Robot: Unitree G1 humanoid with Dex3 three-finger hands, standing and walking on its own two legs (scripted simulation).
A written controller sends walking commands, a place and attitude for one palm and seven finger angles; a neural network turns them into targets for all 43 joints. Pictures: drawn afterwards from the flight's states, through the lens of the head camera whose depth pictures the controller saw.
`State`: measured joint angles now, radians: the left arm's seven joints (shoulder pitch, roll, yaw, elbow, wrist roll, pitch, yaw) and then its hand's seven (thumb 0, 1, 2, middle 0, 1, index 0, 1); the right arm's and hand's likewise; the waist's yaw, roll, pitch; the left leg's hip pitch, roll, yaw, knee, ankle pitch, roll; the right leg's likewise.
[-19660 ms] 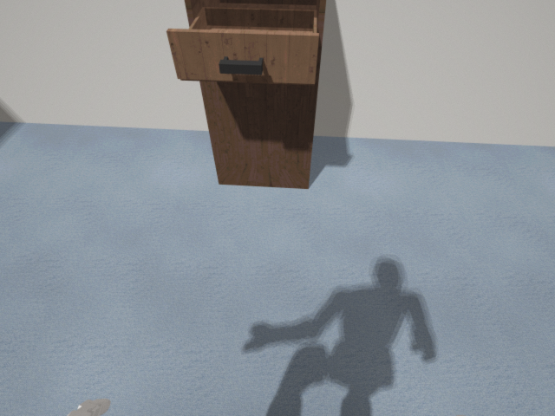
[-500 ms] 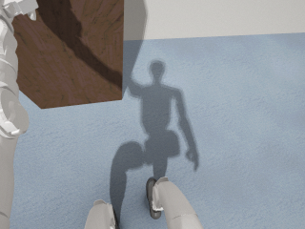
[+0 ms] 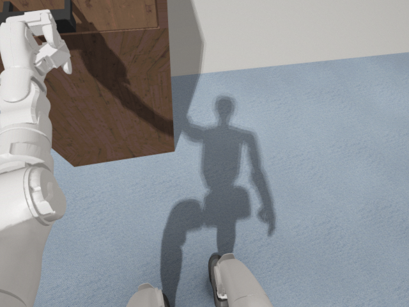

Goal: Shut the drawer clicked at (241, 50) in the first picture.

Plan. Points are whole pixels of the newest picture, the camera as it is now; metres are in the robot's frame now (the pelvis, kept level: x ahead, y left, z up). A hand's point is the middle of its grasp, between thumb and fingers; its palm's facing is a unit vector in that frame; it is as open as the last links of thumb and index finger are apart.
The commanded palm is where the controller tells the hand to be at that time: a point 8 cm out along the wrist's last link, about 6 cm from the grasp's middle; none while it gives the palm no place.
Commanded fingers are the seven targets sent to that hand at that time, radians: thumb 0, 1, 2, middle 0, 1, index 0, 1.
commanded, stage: pull the fist back off the drawer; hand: left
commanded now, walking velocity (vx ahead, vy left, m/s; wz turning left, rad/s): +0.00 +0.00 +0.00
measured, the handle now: (38, 14) +0.66 +0.20 +0.09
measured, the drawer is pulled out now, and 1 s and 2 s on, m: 0.00 0.00 0.00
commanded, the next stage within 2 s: draw the hand back to the body in 0.12 s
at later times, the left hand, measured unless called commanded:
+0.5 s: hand (38, 86) +0.48 +0.18 +0.12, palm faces +0.04 -1.00 -0.04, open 3.2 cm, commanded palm +0.42 +0.22 +0.12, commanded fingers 0.00 0.90 0.90 -1.40 -1.60 -1.40 -1.60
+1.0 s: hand out of the picture +0.30 +0.22 +0.17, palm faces +0.28 -0.93 -0.25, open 3.2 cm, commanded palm +0.25 +0.26 +0.18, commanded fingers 0.00 0.90 0.90 -1.40 -1.60 -1.40 -1.60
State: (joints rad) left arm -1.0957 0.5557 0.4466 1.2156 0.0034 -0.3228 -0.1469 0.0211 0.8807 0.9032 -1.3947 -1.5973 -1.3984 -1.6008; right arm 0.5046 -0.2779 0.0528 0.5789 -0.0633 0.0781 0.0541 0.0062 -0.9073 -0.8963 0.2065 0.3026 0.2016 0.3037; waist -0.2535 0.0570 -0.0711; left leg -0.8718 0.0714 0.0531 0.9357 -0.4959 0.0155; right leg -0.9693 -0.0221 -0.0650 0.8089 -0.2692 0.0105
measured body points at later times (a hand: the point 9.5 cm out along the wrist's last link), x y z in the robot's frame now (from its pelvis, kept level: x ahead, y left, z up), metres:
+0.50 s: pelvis +0.03 +0.00 +0.03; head +0.12 +0.00 +0.47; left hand +0.47 +0.23 +0.12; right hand +0.08 -0.25 -0.10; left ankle -0.04 +0.10 -0.68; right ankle +0.05 -0.13 -0.68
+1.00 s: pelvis +0.01 +0.00 +0.06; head +0.01 -0.02 +0.51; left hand +0.28 +0.26 +0.19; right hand +0.21 -0.22 -0.03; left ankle -0.04 +0.10 -0.68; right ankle +0.05 -0.13 -0.68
